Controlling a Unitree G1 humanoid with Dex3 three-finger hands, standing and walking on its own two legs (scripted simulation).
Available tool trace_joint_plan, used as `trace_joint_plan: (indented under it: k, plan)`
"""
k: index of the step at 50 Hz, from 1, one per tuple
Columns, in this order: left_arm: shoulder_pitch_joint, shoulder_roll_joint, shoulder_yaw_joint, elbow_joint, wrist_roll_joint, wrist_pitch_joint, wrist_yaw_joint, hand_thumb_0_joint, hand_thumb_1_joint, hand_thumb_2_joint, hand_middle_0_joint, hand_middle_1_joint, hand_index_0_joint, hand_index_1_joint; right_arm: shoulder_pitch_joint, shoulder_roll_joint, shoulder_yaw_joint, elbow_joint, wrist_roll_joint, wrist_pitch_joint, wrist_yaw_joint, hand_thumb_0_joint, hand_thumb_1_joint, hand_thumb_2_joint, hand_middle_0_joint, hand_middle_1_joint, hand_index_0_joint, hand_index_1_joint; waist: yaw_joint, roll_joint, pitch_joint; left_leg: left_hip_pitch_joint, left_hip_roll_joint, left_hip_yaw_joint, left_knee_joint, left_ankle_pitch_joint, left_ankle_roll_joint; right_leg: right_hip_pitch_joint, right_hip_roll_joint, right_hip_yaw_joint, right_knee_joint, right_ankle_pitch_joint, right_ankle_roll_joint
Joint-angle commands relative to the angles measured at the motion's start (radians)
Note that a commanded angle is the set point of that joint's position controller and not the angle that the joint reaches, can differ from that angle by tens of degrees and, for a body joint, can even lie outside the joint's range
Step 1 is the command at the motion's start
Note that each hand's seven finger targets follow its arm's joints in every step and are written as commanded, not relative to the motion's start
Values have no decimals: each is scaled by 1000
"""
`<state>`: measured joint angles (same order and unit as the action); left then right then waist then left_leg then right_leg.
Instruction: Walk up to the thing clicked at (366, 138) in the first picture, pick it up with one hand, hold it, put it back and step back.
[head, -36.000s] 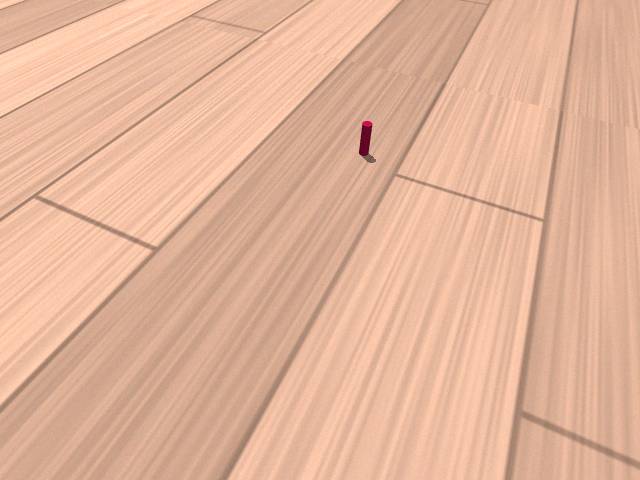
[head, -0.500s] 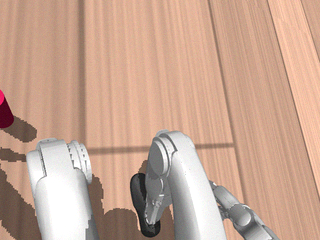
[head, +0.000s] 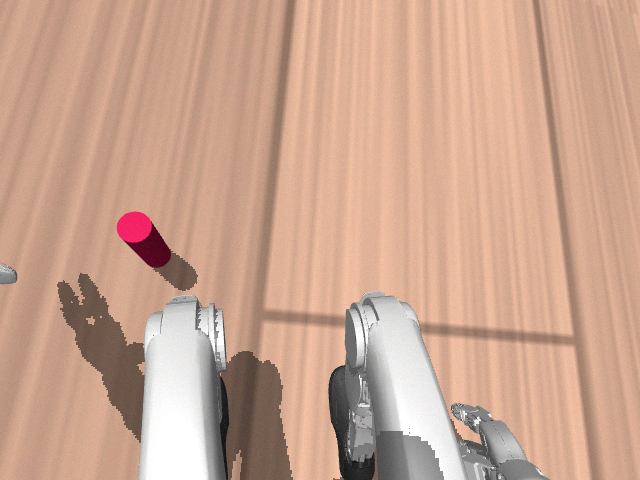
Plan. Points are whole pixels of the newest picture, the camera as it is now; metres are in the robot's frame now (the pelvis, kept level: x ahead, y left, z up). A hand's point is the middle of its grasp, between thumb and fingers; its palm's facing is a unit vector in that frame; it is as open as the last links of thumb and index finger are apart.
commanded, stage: home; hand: left
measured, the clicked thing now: (147, 242) +0.44 +0.26 -0.30
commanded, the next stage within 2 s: none
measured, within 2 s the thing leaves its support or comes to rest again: neither
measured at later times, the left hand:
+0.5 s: hand out of the picture +0.28 +0.28 +0.13, palm faces +0.27 -0.88 -0.40, open 17.7 cm
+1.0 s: hand out of the picture +0.23 +0.21 +0.28, palm faces +0.25 -0.92 -0.30, open 17.6 cm
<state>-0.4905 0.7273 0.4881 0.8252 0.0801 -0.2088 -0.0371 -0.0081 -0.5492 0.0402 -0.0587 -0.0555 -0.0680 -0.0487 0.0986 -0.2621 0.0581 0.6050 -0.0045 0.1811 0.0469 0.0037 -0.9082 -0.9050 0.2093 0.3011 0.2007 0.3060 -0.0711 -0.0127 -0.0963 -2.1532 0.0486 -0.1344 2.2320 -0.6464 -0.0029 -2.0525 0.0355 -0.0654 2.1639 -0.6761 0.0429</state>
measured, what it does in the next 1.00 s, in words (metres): rises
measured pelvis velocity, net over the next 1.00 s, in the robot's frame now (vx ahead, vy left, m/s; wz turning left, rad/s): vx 0.09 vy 0.01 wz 0.14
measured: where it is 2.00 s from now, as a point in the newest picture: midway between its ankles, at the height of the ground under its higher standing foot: (283, 451)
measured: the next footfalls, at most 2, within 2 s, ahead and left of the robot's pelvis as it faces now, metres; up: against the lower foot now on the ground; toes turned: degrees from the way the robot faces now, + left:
none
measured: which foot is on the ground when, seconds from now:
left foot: down 0.00-1.00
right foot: down 0.00-1.00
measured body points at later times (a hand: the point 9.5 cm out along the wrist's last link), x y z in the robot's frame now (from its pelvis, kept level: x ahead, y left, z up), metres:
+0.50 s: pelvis +0.05 +0.00 +0.23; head +0.17 +0.04 +0.66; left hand +0.27 +0.33 +0.16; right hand +0.26 -0.24 +0.14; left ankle +0.09 +0.13 -0.35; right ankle +0.10 -0.13 -0.35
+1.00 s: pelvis +0.09 +0.01 +0.33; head +0.12 +0.02 +0.78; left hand +0.22 +0.26 +0.30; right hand +0.29 -0.20 +0.26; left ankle +0.09 +0.13 -0.35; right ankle +0.10 -0.13 -0.35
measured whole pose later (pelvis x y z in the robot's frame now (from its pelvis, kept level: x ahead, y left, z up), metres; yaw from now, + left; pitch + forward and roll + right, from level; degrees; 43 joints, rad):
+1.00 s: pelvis +0.09 +0.01 +0.33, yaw +8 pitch +10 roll -2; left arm 0.49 0.21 -0.02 -0.04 -0.02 0.26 0.17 0.00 -0.58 0.03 -0.05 -0.05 -0.06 -0.05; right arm 0.28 -0.19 0.03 0.46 0.03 -0.06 -0.18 0.01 -0.90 -0.90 0.21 0.30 0.20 0.31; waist -0.03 0.04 -0.14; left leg -0.69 0.04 -0.04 1.00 -0.48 -0.01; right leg -0.61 -0.01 -0.04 0.93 -0.49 0.02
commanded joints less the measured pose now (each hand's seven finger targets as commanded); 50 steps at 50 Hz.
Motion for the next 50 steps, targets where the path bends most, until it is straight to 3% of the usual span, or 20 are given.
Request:
trace_joint_plan:
  k: [1, 3, 6, 9, 12, 14, 15, 17, 18, 21, 22, 25, 26, 28, 29, 36, 40, 44, 47, 50]
  plan:
    - [-40, 146, -42, -378, -27, 36, 40, 0, -611, 13, -44, -41, -45, -41, 89, -222, -119, -125, 24, -36, -31, 0, -897, -903, 201, 302, 201, 302, 25, 173, -707, 630, -7, 60, -434, 12, 30, 382, 22, -22, -405, 62, -76]
    - [55, 161, -20, -503, -38, 72, 67, 0, -604, 23, -46, -44, -47, -44, 103, -206, -126, -138, 39, -39, -45, 0, -897, -903, 201, 301, 201, 301, 50, 164, -750, 700, -4, 67, -492, 33, 30, 485, 16, -5, -466, 79, -73]
    - [143, 170, 8, -616, -41, 113, 105, 0, -610, 19, -45, -43, -46, -42, 95, -192, -127, -152, 53, -51, -72, 0, -897, -903, 201, 302, 201, 302, 54, 194, -706, 802, 1, 53, -593, 27, 26, 546, 9, 3, -527, 80, -73]
    - [218, 110, -10, -633, -47, 147, 136, 0, -611, 0, -42, -37, -42, -37, 87, -158, -123, -159, 56, -63, -99, 0, -897, -903, 201, 302, 201, 302, 48, 172, -661, 864, -3, 76, -646, 108, 28, 652, 6, 20, -609, 146, -69]
    - [301, -18, -83, -577, -56, 176, 150, 0, -611, 2, -42, -38, -43, -37, 80, -136, -116, -160, 52, -90, -121, 0, -897, -903, 201, 302, 201, 302, 21, 155, -558, 913, -7, 86, -717, 147, 29, 714, 3, 25, -694, 179, -68]
    - [351, -79, -127, -551, -62, 195, 155, 0, -611, 0, -41, -36, -41, -35, 82, -129, -114, -166, 53, -110, -132, 0, -897, -903, 201, 302, 201, 302, 25, 153, -509, 967, -6, 90, -773, 149, 26, 755, -1, 27, -752, 179, -68]
    - [324, -60, -115, -612, -65, 197, 163, 0, -611, 0, -42, -36, -42, -36, 91, -131, -115, -171, 51, -117, -136, 0, -897, -903, 201, 302, 201, 302, 25, 163, -525, 1008, -7, 91, -800, 170, 24, 795, -4, 27, -778, 197, -69]
    - [401, -148, -192, -575, -72, 222, 165, 0, -611, 0, -41, -36, -41, -35, 88, -117, -107, -184, 54, -134, -142, 0, -897, -903, 201, 302, 201, 302, 17, 122, -484, 1046, -13, 102, -848, 172, 25, 874, -9, 39, -857, 207, -64]
    - [415, -174, -206, -574, -77, 229, 168, 0, -611, 6, -43, -39, -43, -38, 93, -114, -106, -183, 53, -145, -145, 0, -897, -903, 201, 302, 201, 302, 12, 120, -465, 1069, -13, 101, -877, 181, 23, 900, -11, 37, -882, 216, -65]
    - [475, -180, -219, -598, -77, 259, 185, 0, -611, 0, -40, -34, -41, -34, 111, -114, -105, -186, 54, -168, -155, 0, -897, -903, 201, 302, 201, 302, 28, 112, -434, 1160, -18, 104, -968, 210, 20, 1002, -16, 32, -967, 242, -65]
    - [513, -212, -247, -585, -75, 272, 189, 0, -611, 0, -41, -35, -41, -35, 112, -109, -102, -188, 53, -174, -159, 0, -897, -903, 201, 302, 201, 302, 20, 119, -420, 1194, -17, 105, -995, 233, 18, 1028, -15, 26, -985, 266, -65]
    - [542, -213, -263, -680, -81, 300, 208, 0, -611, 0, -41, -35, -41, -34, 124, -96, -93, -198, 53, -191, -175, 0, -897, -903, 201, 302, 201, 302, 32, 122, -416, 1297, -22, 112, -1064, 318, 15, 1150, -19, 27, -1057, 351, -61]
    - [598, -241, -281, -659, -80, 316, 211, 0, -611, 0, -41, -36, -42, -35, 131, -96, -95, -196, 53, -196, -180, 0, -897, -903, 201, 302, 201, 302, 26, 113, -396, 1329, -21, 113, -1087, 345, 13, 1176, -18, 26, -1076, 376, -61]
    - [581, -253, -301, -747, -84, 327, 220, 0, -611, 7, -43, -38, -43, -38, 136, -85, -87, -203, 48, -204, -190, 0, -897, -903, 201, 302, 201, 302, 28, 153, -369, 1388, -20, 109, -1141, 381, 6, 1221, -19, 18, -1112, 398, -62]
    - [647, -282, -322, -739, -84, 341, 223, 0, -611, 14, -44, -40, -44, -40, 143, -80, -87, -209, 49, -207, -198, 0, -897, -903, 201, 302, 201, 302, 27, 131, -358, 1426, -21, 109, -1164, 406, 7, 1255, -19, 17, -1141, 421, -59]
    - [840, -376, -423, -900, -93, 408, 234, 0, -581, 36, -48, -47, -48, -47, 139, -68, -80, -254, 44, -237, -227, 0, -897, -903, 201, 302, 201, 302, 33, 120, -235, 1549, -16, 99, -1328, 408, 0, 1383, -11, -10, -1269, 417, -59]
    - [908, -400, -454, -984, -92, 425, 230, 0, -601, 24, -46, -44, -46, -44, 127, -60, -75, -277, 39, -259, -236, 0, -897, -903, 201, 302, 201, 302, 34, 92, -154, 1565, -14, 89, -1390, 364, 0, 1406, -5, -20, -1316, 382, -56]
    - [959, -403, -445, -1027, -92, 430, 220, 0, -592, 30, -47, -46, -48, -46, 123, -57, -76, -298, 34, -279, -238, 0, -897, -903, 201, 301, 201, 301, 45, 40, -116, 1563, -24, 109, -1398, 380, 7, 1460, -9, -13, -1364, 393, -49]
    - [950, -422, -457, -1045, -90, 425, 209, 0, -609, 20, -46, -44, -46, -43, 121, -60, -79, -300, 29, -295, -233, 0, -898, -903, 201, 301, 201, 301, 33, 54, -86, 1577, -20, 104, -1424, 344, 2, 1452, -8, -11, -1371, 361, -49]
    - [953, -411, -435, -1029, -85, 417, 203, 0, -587, 33, -48, -47, -48, -47, 122, -60, -81, -303, 24, -307, -234, 0, -898, -902, 201, 301, 201, 301, 35, 31, -96, 1584, -30, 122, -1407, 379, 7, 1474, -11, -1, -1385, 394, -45]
